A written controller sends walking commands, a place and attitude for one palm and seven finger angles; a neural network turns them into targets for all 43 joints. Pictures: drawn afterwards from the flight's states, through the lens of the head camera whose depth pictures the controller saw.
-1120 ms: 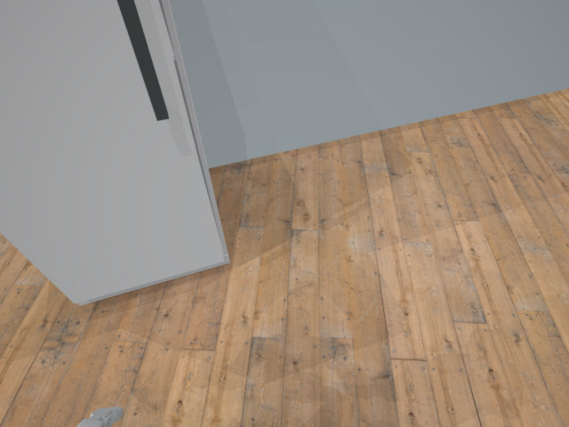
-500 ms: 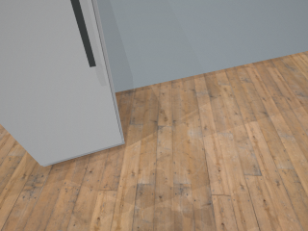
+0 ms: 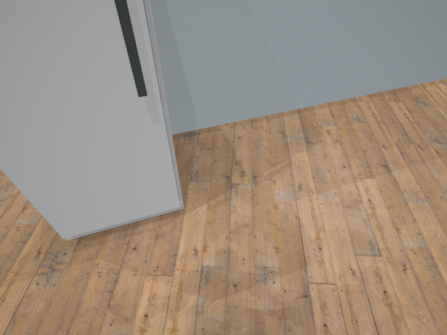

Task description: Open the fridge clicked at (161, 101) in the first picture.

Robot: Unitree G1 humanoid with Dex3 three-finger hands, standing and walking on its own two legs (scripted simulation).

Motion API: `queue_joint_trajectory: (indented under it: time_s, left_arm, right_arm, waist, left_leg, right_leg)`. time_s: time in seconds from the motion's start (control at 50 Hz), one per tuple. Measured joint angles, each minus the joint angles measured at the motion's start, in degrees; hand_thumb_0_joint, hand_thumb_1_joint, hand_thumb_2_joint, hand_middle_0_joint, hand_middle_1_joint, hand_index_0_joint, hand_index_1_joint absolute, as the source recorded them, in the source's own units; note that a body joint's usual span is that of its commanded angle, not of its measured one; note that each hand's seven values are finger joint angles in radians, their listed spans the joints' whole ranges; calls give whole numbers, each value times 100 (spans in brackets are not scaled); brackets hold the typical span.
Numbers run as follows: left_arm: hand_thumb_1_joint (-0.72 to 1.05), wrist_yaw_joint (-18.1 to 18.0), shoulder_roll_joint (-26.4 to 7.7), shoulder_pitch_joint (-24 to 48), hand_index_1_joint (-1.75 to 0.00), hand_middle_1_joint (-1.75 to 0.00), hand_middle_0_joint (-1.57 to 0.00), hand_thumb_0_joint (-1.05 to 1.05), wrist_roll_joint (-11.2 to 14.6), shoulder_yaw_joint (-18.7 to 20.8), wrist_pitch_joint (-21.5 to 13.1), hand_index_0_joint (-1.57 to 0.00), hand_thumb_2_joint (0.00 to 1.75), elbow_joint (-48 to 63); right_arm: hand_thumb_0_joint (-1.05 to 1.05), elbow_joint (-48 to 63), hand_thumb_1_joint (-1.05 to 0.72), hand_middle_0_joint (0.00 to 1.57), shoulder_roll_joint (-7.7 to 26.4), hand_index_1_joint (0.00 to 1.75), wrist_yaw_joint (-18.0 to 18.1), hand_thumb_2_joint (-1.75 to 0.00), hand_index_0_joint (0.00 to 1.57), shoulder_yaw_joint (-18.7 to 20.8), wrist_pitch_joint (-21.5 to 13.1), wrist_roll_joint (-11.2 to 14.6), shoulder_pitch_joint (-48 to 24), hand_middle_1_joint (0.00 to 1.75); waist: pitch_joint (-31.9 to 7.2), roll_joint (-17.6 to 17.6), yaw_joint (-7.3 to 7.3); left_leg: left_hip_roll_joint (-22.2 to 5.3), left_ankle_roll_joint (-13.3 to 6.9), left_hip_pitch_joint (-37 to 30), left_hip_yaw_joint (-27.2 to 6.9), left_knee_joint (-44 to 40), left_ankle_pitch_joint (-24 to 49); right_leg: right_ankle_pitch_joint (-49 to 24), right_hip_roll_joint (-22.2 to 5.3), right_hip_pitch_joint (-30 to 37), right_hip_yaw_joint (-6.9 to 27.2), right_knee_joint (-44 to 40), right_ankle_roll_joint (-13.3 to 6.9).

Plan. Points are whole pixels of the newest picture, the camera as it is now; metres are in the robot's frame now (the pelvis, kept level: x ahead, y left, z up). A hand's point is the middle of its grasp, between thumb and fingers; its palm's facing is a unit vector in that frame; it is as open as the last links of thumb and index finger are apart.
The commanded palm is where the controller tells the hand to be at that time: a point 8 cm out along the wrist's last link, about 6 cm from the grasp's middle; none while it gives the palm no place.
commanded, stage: look at it before walking up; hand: right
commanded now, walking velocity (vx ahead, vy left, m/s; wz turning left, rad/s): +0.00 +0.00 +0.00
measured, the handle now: (121, 7) +0.76 +0.29 +0.25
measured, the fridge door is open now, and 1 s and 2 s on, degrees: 0 0 0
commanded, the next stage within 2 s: turn to face it in 0.42 s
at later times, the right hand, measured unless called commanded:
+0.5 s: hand out of the picture +0.08 -0.25 -0.16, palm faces -0.02 +0.94 -0.33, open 7.3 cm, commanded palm none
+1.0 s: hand out of the picture +0.06 -0.17 -0.18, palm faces -0.12 +0.96 -0.26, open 7.3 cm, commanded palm none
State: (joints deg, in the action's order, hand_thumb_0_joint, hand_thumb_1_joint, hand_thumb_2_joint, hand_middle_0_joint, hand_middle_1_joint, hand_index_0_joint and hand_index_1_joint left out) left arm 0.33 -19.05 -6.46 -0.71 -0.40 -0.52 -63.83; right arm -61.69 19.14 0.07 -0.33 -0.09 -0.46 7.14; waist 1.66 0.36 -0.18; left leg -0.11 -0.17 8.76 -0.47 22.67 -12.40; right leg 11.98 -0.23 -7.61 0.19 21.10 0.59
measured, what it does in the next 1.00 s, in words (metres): stands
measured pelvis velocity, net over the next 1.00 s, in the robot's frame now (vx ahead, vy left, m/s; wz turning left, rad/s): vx -0.02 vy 0.02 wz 0.17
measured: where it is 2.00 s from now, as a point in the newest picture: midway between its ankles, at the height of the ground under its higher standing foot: outside the picture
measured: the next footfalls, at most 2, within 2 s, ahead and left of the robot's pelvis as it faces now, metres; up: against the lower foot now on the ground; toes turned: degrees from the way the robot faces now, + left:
right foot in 1.36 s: +0.02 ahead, -0.13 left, +0.00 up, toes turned +16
left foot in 1.94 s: +0.00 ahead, +0.19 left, +0.00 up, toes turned +32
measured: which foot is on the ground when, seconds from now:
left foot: down 0.00-1.00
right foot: down 0.00-0.92, up 0.94-1.00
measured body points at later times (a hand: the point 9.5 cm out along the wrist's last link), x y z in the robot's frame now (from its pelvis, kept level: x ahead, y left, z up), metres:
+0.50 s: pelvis +0.00 +0.00 +0.00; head +0.01 +0.00 +0.45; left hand +0.08 +0.29 -0.13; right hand +0.08 -0.30 -0.13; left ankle +0.00 +0.12 -0.75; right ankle -0.01 -0.13 -0.75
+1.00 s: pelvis -0.02 +0.02 -0.02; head +0.02 +0.04 +0.43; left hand +0.02 +0.28 -0.18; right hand +0.06 -0.22 -0.16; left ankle -0.01 +0.10 -0.75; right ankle -0.02 -0.13 -0.70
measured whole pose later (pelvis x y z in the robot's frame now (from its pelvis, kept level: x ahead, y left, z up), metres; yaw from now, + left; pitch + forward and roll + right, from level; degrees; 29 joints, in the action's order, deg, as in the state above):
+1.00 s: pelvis -0.02 +0.02 -0.02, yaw +10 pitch +0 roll -1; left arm -0.8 -13.0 -8.7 -0.7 2.4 3.2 -56.7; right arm -53.9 11.3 0.2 1.7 1.9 -1.2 14.2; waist 5.3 -1.2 -1.6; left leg 2.6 -3.6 19.3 -0.6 37.9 -18.2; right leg 27.4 -2.2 -22.2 -2.0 54.5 2.1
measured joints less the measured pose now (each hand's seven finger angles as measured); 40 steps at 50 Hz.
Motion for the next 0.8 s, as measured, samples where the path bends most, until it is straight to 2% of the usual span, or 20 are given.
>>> queue_joint_trajectory:
  time_s: [0.58,0.68,0.8]
  left_arm:
    - [90,-13,1,15,-30,-30,-20,0,8,-7,-5,-20,90,-21]
    - [90,-84,83,47,-30,-30,-20,0,-5,45,38,-20,90,138]
    - [90,-125,397,-50,-30,-30,-20,0,-17,125,140,-20,90,547]
  right_arm:
    - [1,-58,-91,20,40,30,0,-90,20,16,-6,-1,49,30]
    - [1,76,-91,20,-13,30,47,-90,20,78,118,-4,133,30]
    - [1,388,-91,20,-226,30,11,-90,20,152,316,-33,359,30]
  waist:
    - [40,13,-31]
    - [53,17,-98]
    - [156,95,-98]
  left_leg:
    - [14,-1,-61,-11,-118,37]
    - [74,2,142,-180,120,-25]
    - [180,-6,677,-504,897,-295]
  right_leg:
    - [-20,-15,58,-12,-97,6]
    - [109,-71,-64,-184,127,16]
    - [422,-151,-368,-521,698,17]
